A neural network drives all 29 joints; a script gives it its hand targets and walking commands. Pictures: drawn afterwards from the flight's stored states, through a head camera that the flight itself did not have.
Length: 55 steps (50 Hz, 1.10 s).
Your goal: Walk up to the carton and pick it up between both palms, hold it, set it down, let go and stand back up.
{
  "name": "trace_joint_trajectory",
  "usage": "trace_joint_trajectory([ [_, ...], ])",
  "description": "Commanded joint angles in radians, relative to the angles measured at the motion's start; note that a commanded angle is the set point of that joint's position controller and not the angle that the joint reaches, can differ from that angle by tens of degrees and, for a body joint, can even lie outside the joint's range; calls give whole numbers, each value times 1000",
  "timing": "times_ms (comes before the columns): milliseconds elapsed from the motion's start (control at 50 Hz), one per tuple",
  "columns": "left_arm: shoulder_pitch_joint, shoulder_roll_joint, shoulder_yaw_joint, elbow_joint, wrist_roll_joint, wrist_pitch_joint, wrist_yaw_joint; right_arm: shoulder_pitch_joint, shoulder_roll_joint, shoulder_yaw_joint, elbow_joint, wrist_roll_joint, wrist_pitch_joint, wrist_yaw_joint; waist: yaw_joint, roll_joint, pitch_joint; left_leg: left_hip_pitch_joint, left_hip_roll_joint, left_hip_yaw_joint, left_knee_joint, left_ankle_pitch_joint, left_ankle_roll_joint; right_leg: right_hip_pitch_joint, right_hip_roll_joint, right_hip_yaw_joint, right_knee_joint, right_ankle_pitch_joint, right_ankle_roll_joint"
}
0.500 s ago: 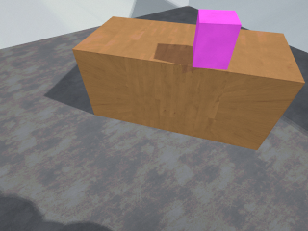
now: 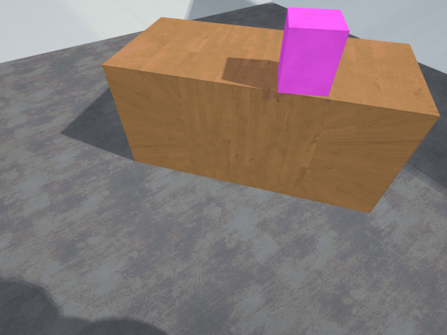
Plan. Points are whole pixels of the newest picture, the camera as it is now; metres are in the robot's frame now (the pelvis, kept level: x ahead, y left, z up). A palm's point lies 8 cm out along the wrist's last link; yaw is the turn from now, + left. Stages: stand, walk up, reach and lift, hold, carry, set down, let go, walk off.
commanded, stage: stand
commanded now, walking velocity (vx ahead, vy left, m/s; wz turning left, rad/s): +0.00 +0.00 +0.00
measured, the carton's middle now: (308, 52) +1.14 -0.29 +0.00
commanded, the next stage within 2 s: none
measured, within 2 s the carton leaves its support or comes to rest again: neither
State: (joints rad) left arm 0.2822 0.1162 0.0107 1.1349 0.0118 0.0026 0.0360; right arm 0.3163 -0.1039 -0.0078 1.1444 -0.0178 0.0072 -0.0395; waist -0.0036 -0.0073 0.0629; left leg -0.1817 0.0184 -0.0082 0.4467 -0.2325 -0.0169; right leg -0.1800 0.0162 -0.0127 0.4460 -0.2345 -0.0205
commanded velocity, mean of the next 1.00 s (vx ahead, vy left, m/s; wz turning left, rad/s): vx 0.00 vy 0.00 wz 0.00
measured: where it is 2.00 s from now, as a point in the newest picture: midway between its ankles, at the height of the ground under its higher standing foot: outside the picture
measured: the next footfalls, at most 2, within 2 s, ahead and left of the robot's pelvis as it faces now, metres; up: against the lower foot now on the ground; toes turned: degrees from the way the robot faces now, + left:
none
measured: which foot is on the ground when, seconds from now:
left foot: down 0.00-1.00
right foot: down 0.00-1.00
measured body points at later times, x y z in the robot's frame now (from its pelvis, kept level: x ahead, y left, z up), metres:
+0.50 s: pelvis +0.01 +0.00 +0.00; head +0.02 +0.01 +0.45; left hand -0.02 +0.21 -0.17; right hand -0.02 -0.20 -0.16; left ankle +0.01 +0.13 -0.74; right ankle +0.01 -0.11 -0.74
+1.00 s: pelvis +0.02 +0.01 +0.00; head +0.05 +0.02 +0.45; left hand +0.00 +0.21 -0.17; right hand -0.02 -0.19 -0.16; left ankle +0.01 +0.13 -0.74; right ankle +0.01 -0.11 -0.74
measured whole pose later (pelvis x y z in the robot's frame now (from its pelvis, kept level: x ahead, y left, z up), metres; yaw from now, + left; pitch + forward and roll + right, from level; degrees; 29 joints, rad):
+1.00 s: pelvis +0.02 +0.01 +0.00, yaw +0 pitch -1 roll +0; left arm 0.30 0.11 0.01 1.14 0.01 -0.01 0.04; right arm 0.32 -0.08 -0.01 1.14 -0.01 -0.01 -0.04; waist 0.00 -0.02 0.06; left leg -0.17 0.01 0.00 0.43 -0.25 0.00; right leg -0.17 0.00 0.00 0.44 -0.25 -0.01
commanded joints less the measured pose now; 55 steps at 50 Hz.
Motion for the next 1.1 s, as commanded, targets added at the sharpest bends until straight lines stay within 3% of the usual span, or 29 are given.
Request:
trace_joint_trajectory([
  [0, 93, 53, 5, -8, 1, -4, 6, 127, -52, -5, 10, -1, -6, -1, -3, 84, 49, -64, 49, -50, -104, 10, 32, -24, -94, 108, -121, -8, -27],
  [20, 80, 80, 12, -14, 2, -5, 8, 128, -52, 0, 8, 0, -14, -10, 1, 42, 60, -60, 61, -66, -116, 15, 42, -20, -91, 106, -103, 11, -35],
  [40, 122, 69, 11, 1, 0, -4, 7, 102, -85, -7, 2, 3, -20, -10, 22, 64, 13, -52, 67, -88, -125, -15, 53, 6, -76, 96, -96, 44, -25],
  [60, 114, 42, 4, -7, 4, -7, 6, 112, -77, -7, -3, -1, -20, -13, 8, 10, 29, -58, 61, -70, -110, 17, 49, 4, -90, 89, -95, 41, -25],
  [120, 80, 61, 3, -9, 0, -15, 10, 101, -77, -4, -10, 1, -18, -8, 3, -13, 26, -18, 61, -63, -95, 100, 52, -23, -90, 98, -98, 95, -27],
  [200, 78, 60, 2, -13, -2, -23, 8, 84, -100, -15, -7, 6, -26, -6, 4, 19, -10, 11, 70, -71, -93, 152, 52, 8, -94, 89, -77, 184, -26],
  [240, 95, 53, 1, -4, -4, -18, 7, 108, -60, -1, -5, 3, -19, -6, 2, 59, 72, -53, 60, -70, -94, 118, 47, -18, -92, 103, -92, 117, -33],
  [280, 144, 32, -4, 26, 2, -6, 12, 97, -69, -11, -2, 2, -12, -6, 14, -29, 111, -27, 58, -59, -89, 93, 37, -66, -93, 104, -110, 69, -23],
  [340, 93, 35, -1, -6, -6, -9, 5, 100, -71, -6, -10, 6, -15, -3, 6, 32, 64, -50, 62, -74, -103, 34, 52, -28, -79, 89, -105, 55, -21],
  [400, 144, 43, -1, 8, 1, -10, 9, 122, -44, -4, -4, 1, -13, -3, 3, -14, 27, 9, 57, -50, -76, 77, 41, -40, -87, 99, -106, 66, -18],
  [420, 98, 69, 7, -10, 2, -12, 8, 115, -73, -9, -4, 0, -13, -4, -2, 51, 41, -28, 59, -56, -97, 63, 47, -22, -88, 97, -100, 82, -20],
  [440, 127, 61, 6, -4, 0, -15, 4, 84, -59, -7, -14, 5, -19, -1, 14, 38, 2, 14, 57, -50, -79, 97, 51, -9, -86, 102, -96, 112, -18],
  [460, 111, 80, 8, 1, 0, -14, 11, 101, -38, -2, -7, 2, -19, 2, -11, -17, 57, -44, 59, -56, -85, 108, 40, -26, -87, 87, -98, 113, -22],
  [480, 119, 61, 8, -13, 0, -16, 7, 99, -65, -7, -4, -1, -11, -7, 12, 16, 90, -41, 52, -50, -86, 68, 43, -50, -84, 97, -102, 93, -17],
  [500, 79, 63, 8, -16, -1, -17, 3, 97, -43, -3, -5, 4, -14, -4, -11, 19, 14, -22, 54, -47, -91, 83, 42, -2, -83, 97, -95, 101, -20],
  [580, 112, 87, 8, -6, -3, -18, 7, 85, -70, -9, -14, 8, -12, -4, 7, -45, 40, -18, 58, -58, -96, 98, 48, -26, -89, 102, -104, 102, -17],
  [600, 128, 75, 8, -2, 5, -16, 6, 90, -73, -10, -11, 10, -16, -5, 4, 6, 31, 5, 61, -48, -79, 104, 47, -35, -93, 102, -117, 95, -19],
  [720, 112, 85, 14, -9, 0, -11, 11, 116, -47, -7, -3, 5, -18, -2, -1, -15, 58, -47, 57, -55, -105, 35, 40, -17, -83, 96, -106, 39, -20],
  [800, 123, 77, 11, 1, -6, -5, 12, 100, -68, -13, -4, -1, -10, -3, 2, 38, 117, -68, 61, -74, -140, -16, 44, -74, -79, 88, -94, 34, -14],
  [820, 100, 92, 20, -18, 4, -9, 5, 71, -50, -11, -20, 3, -15, -3, 13, -12, 29, -17, 63, -61, -116, 41, 49, -26, -75, 75, -87, 78, -13],
  [840, 98, 81, 18, -13, 4, -12, 1, 58, -70, -11, -24, 1, -16, -1, 11, 57, 39, -24, 61, -56, -110, 61, 54, -38, -83, 86, -97, 82, -14],
  [880, 118, 55, 8, -8, 5, -16, 0, 107, -53, -7, -5, 5, -17, -2, 1, 20, 49, -20, 60, -56, -98, 60, 48, -27, -86, 80, -95, 91, -9],
  [900, 123, 63, 10, 2, -2, -14, 10, 116, -39, -11, -11, 7, -15, -4, -10, -44, 46, -27, 50, -55, -110, 50, 45, -34, -85, 92, -113, 35, -14],
  [940, 106, 48, 6, -9, -3, -15, 6, 131, -63, -13, -1, 7, -15, -5, -4, 31, 51, -22, 52, -56, -114, 42, 40, -34, -85, 91, -112, 36, -14],
  [960, 109, 50, 12, -1, -4, -15, 3, 114, -66, -18, -8, 8, -16, -3, 5, -4, 61, -20, 65, -72, -122, 62, 50, -40, -79, 81, -86, 85, -14],
  [1000, 110, 40, 3, -12, -2, -19, 3, 96, -75, -14, -12, 4, -21, -6, 15, 22, 14, -12, 62, -54, -97, 100, 58, -4, -89, 90, -85, 137, -13],
  [1020, 83, 72, 9, -22, -3, -23, 11, 114, -84, -22, -17, 4, -28, -1, -6, -27, -25, 1, 66, -54, -99, 140, 52, 37, -97, 89, -71, 176, -20],
  [1040, 103, 85, 14, -11, -1, -26, 7, 84, -62, -15, -15, 4, -32, -2, 11, 52, 9, 24, 62, -46, -77, 215, 54, 2, -106, 90, -74, 234, -16],
  [1080, 113, 61, 12, 3, -1, -14, 14, 96, -59, -15, -21, 3, -32, -7, 7, 12, 34, 2, 70, -65, -82, 228, 53, 11, -92, 71, -67, 210, -14],
])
